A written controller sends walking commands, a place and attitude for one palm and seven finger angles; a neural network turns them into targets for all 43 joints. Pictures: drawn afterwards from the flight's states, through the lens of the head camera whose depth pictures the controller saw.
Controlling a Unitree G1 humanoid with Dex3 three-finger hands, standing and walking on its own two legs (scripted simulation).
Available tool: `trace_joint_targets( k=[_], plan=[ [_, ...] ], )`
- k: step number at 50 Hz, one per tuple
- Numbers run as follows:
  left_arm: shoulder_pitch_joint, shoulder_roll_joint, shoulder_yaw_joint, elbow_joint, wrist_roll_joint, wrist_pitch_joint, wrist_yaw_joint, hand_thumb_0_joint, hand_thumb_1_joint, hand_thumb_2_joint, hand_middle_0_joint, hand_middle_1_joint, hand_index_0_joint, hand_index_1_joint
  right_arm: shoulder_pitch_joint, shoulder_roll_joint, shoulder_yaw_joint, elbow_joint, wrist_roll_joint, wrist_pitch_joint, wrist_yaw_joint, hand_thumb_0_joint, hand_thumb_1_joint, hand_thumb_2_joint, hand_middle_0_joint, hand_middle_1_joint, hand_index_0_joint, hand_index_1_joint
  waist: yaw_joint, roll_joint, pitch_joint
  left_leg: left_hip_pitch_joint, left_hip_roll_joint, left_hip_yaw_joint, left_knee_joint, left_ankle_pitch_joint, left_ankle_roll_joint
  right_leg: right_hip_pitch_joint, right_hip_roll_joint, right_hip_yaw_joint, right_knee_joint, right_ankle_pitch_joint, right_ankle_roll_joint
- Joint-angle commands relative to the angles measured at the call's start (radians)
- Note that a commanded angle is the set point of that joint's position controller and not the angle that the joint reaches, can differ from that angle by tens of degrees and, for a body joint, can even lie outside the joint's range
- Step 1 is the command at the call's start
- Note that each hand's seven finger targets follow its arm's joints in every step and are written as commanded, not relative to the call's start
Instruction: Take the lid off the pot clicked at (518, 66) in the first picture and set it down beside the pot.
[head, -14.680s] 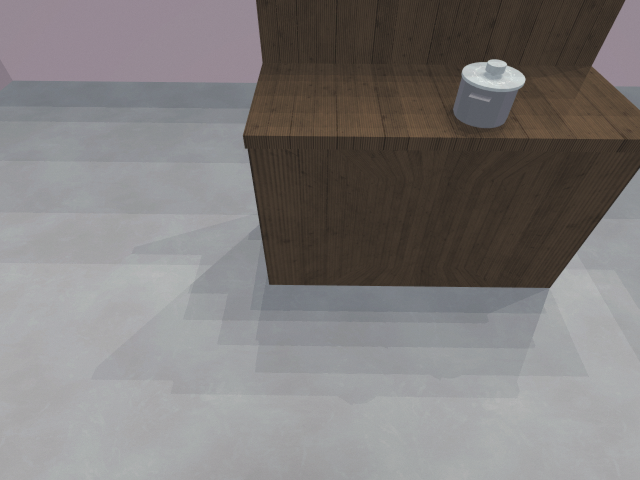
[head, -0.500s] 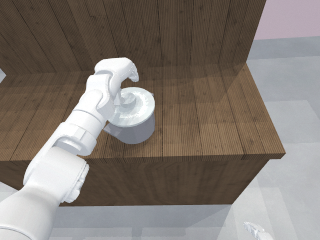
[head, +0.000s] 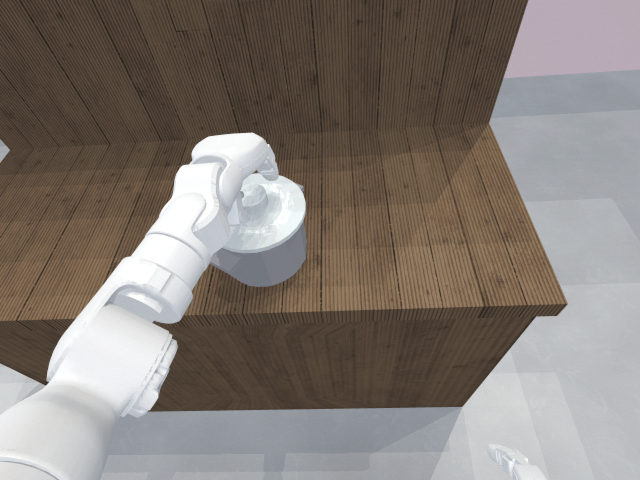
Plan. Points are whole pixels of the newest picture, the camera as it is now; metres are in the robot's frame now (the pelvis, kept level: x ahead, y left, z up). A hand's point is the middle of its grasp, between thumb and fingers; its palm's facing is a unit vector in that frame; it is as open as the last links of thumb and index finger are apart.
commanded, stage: lower the open fingers around the knob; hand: left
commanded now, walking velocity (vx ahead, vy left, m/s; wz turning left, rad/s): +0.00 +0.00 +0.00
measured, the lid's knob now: (251, 199) +0.49 +0.11 +0.06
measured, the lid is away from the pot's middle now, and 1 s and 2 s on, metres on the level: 0.00 0.00 0.00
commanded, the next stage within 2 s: close the fingers and squeeze the knob in 0.80 s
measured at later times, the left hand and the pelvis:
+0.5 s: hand (239, 200) +0.47 +0.12 +0.08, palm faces -0.35 -0.04 -0.94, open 10.2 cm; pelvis +0.00 +0.00 +0.00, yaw -1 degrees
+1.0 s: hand (235, 204) +0.46 +0.12 +0.08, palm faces -0.33 -0.04 -0.94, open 10.2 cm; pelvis +0.00 +0.01 +0.00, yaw -1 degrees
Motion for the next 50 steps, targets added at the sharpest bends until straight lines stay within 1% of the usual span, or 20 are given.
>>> trace_joint_targets(
  k=[1,2,3,5,9,11,16,21,23,28,31,36,37,38,41,45,46,47,49,50],
  plan=[
    [-0.534,0.258,0.155,-0.174,0.027,-0.031,0.064,0.000,-0.311,1.433,-0.826,-0.081,-0.826,-0.081,-0.022,-0.107,-0.035,-0.106,0.000,-0.039,-0.016,0.000,-0.900,-0.900,0.200,0.300,0.200,0.300,-0.010,-0.150,-0.437,0.109,-0.016,-0.005,-0.009,0.401,0.025,0.264,0.058,-0.020,0.005,0.409,-0.062],
    [-0.538,0.234,0.129,-0.158,0.035,-0.032,0.071,0.000,-0.311,1.433,-0.826,-0.081,-0.826,-0.081,-0.022,-0.103,-0.031,-0.100,0.001,-0.036,-0.015,0.000,-0.900,-0.900,0.200,0.300,0.200,0.300,-0.012,-0.135,-0.416,0.095,-0.015,-0.003,-0.019,0.381,0.021,0.254,0.059,-0.024,0.008,0.390,-0.062],
    [-0.491,0.191,0.109,-0.095,0.035,-0.025,0.078,0.000,-0.311,1.433,-0.826,-0.081,-0.826,-0.081,-0.022,-0.102,-0.032,-0.096,0.004,-0.035,-0.014,0.000,-0.900,-0.900,0.200,0.300,0.200,0.300,-0.013,-0.164,-0.381,0.076,-0.015,0.002,-0.018,0.356,0.021,0.232,0.061,-0.027,0.005,0.368,-0.062],
    [-0.468,0.174,0.099,-0.069,0.038,-0.020,0.091,0.000,-0.311,1.433,-0.826,-0.081,-0.826,-0.081,-0.025,-0.107,-0.033,-0.093,0.006,-0.031,-0.007,0.000,-0.900,-0.900,0.200,0.300,0.200,0.300,-0.011,-0.152,-0.357,0.062,-0.010,0.004,-0.022,0.338,0.016,0.208,0.061,-0.030,0.006,0.345,-0.064],
    [-0.540,0.127,0.056,-0.146,0.026,-0.021,0.094,0.000,-0.311,1.433,-0.826,-0.081,-0.826,-0.081,-0.028,-0.107,-0.042,-0.099,0.001,-0.032,-0.002,0.000,-0.900,-0.900,0.200,0.300,0.200,0.300,-0.024,-0.085,-0.428,0.112,-0.011,-0.001,-0.007,0.373,0.019,0.201,0.058,-0.024,0.012,0.359,-0.066],
    [-0.553,0.191,0.107,-0.153,0.025,-0.028,0.097,0.000,-0.311,1.433,-0.826,-0.081,-0.826,-0.081,-0.020,-0.112,-0.046,-0.095,-0.003,-0.034,-0.009,0.000,-0.900,-0.900,0.200,0.300,0.200,0.300,-0.023,-0.110,-0.450,0.112,-0.010,-0.005,-0.001,0.372,0.022,0.219,0.059,-0.018,0.008,0.368,-0.065],
    [-0.535,0.240,0.144,-0.014,0.038,-0.037,0.116,0.000,-0.311,1.433,-0.826,-0.081,-0.826,-0.081,0.013,-0.120,-0.038,-0.069,0.005,-0.033,-0.034,0.000,-0.900,-0.900,0.200,0.300,0.200,0.300,-0.037,-0.198,-0.369,0.014,-0.013,0.015,-0.020,0.265,0.028,0.212,0.060,-0.015,-0.007,0.319,-0.059],
    [-0.494,0.180,0.105,0.037,0.046,-0.052,0.119,0.000,-0.311,1.433,-0.826,-0.081,-0.826,-0.081,0.037,-0.116,-0.044,-0.066,-0.001,-0.041,-0.031,0.000,-0.900,-0.900,0.200,0.300,0.200,0.300,-0.041,-0.113,-0.406,0.054,-0.011,0.016,0.000,0.329,0.025,0.175,0.063,-0.019,0.008,0.338,-0.065],
    [-0.460,0.217,0.140,0.030,0.042,-0.058,0.117,0.000,-0.311,1.433,-0.826,-0.081,-0.826,-0.081,0.036,-0.120,-0.045,-0.075,-0.003,-0.038,-0.025,0.000,-0.900,-0.900,0.200,0.300,0.200,0.300,-0.026,-0.120,-0.422,0.048,-0.008,0.013,0.003,0.337,0.022,0.197,0.062,-0.018,0.012,0.349,-0.064],
    [-0.480,0.190,0.115,0.029,0.042,-0.059,0.117,0.000,-0.311,1.433,-0.826,-0.081,-0.826,-0.081,0.042,-0.121,-0.050,-0.074,-0.002,-0.034,-0.022,0.000,-0.900,-0.900,0.200,0.300,0.200,0.300,-0.036,-0.121,-0.409,0.043,-0.008,0.017,0.008,0.338,0.026,0.177,0.065,-0.022,0.008,0.350,-0.065],
    [-0.438,0.248,0.172,0.020,0.035,-0.069,0.116,0.000,-0.311,1.433,-0.826,-0.081,-0.826,-0.081,0.048,-0.130,-0.052,-0.078,-0.003,-0.031,-0.021,0.000,-0.900,-0.900,0.200,0.300,0.200,0.300,-0.022,-0.163,-0.427,0.032,-0.004,0.017,0.012,0.375,0.028,0.209,0.065,-0.020,0.012,0.392,-0.064],
    [-0.406,0.179,0.114,-0.011,0.038,-0.071,0.112,0.000,-0.311,1.433,-0.826,-0.081,-0.826,-0.081,0.036,-0.122,-0.054,-0.088,0.001,-0.028,-0.012,0.000,-0.900,-0.900,0.200,0.300,0.200,0.300,-0.025,-0.136,-0.402,0.056,0.001,0.015,0.017,0.424,0.027,0.178,0.065,-0.024,0.010,0.398,-0.064],
    [-0.411,0.213,0.135,-0.026,0.043,-0.071,0.118,0.000,-0.311,1.433,-0.826,-0.081,-0.826,-0.081,0.038,-0.125,-0.053,-0.085,0.002,-0.025,-0.010,0.000,-0.900,-0.900,0.200,0.300,0.200,0.300,-0.022,-0.130,-0.399,0.061,0.005,0.011,0.014,0.422,0.024,0.174,0.068,-0.025,0.011,0.386,-0.063],
    [-0.412,0.188,0.113,-0.014,0.042,-0.065,0.119,0.000,-0.311,1.433,-0.826,-0.081,-0.826,-0.081,0.030,-0.123,-0.051,-0.086,0.003,-0.024,-0.009,0.000,-0.900,-0.900,0.200,0.300,0.200,0.300,-0.025,-0.121,-0.388,0.057,0.003,0.013,0.012,0.394,0.023,0.162,0.069,-0.027,0.010,0.363,-0.064],
    [-0.445,0.212,0.135,-0.024,0.037,-0.058,0.129,0.000,-0.311,1.433,-0.826,-0.081,-0.826,-0.081,0.029,-0.124,-0.052,-0.081,0.003,-0.024,-0.009,0.000,-0.900,-0.900,0.200,0.300,0.200,0.300,-0.023,-0.109,-0.382,0.052,0.001,0.011,0.011,0.371,0.022,0.157,0.068,-0.027,0.011,0.345,-0.068],
    [-0.475,0.159,0.092,-0.035,0.044,-0.044,0.136,0.000,-0.311,1.433,-0.826,-0.081,-0.826,-0.081,0.025,-0.116,-0.050,-0.076,0.002,-0.023,-0.006,0.000,-0.900,-0.900,0.200,0.300,0.200,0.300,-0.031,-0.083,-0.401,0.082,0.006,0.000,0.014,0.386,0.015,0.132,0.069,-0.034,0.020,0.326,-0.069],
    [-0.474,0.155,0.092,-0.032,0.041,-0.043,0.136,0.000,-0.156,1.084,-0.583,-0.533,-0.583,-0.533,0.024,-0.117,-0.051,-0.078,0.000,-0.025,-0.005,0.000,-0.900,-0.900,0.200,0.300,0.200,0.300,-0.030,-0.085,-0.406,0.084,0.005,0.000,0.020,0.403,0.017,0.130,0.069,-0.033,0.021,0.335,-0.070],
    [-0.482,0.182,0.113,-0.057,0.041,-0.044,0.140,0.000,-0.147,1.085,-0.578,-0.561,-0.578,-0.561,0.025,-0.119,-0.052,-0.076,-0.001,-0.023,-0.005,0.000,-0.900,-0.900,0.200,0.300,0.200,0.300,-0.028,-0.096,-0.437,0.102,0.009,-0.003,0.023,0.419,0.016,0.144,0.069,-0.030,0.024,0.347,-0.067],
    [-0.474,0.171,0.111,-0.079,0.034,-0.041,0.141,0.000,-0.128,1.086,-0.571,-0.612,-0.571,-0.612,0.015,-0.113,-0.051,-0.084,-0.003,-0.024,-0.003,0.000,-0.900,-0.900,0.200,0.300,0.200,0.300,-0.023,-0.098,-0.470,0.118,0.008,-0.008,0.029,0.465,0.016,0.166,0.068,-0.028,0.029,0.379,-0.065],
    [-0.476,0.104,0.056,-0.064,0.029,-0.036,0.134,0.000,-0.119,1.086,-0.569,-0.635,-0.569,-0.635,0.009,-0.110,-0.050,-0.082,-0.001,-0.023,-0.002,0.000,-0.900,-0.900,0.200,0.300,0.200,0.300,-0.037,-0.093,-0.446,0.121,0.010,-0.013,0.030,0.474,0.013,0.133,0.068,-0.033,0.028,0.369,-0.064]
  ],
)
